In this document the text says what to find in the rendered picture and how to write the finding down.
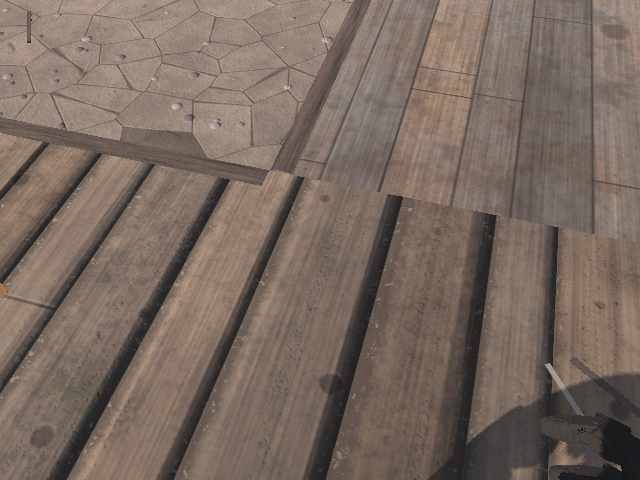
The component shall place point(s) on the robot right hand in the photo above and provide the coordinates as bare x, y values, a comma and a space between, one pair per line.
606, 437

